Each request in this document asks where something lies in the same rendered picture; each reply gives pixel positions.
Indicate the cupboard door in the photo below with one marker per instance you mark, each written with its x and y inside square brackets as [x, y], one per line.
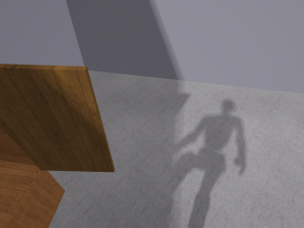
[52, 114]

